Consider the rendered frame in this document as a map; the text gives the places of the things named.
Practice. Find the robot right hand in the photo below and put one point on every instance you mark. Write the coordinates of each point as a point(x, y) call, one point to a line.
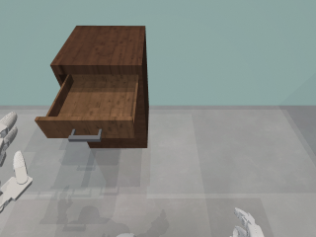
point(252, 229)

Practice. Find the robot left hand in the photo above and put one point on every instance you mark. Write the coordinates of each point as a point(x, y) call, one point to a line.
point(16, 186)

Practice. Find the drawer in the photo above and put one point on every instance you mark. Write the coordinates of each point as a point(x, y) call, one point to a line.
point(90, 102)

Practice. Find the cabinet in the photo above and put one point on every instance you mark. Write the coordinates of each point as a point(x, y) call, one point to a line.
point(109, 50)

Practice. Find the handle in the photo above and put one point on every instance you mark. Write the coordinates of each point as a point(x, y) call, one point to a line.
point(85, 138)

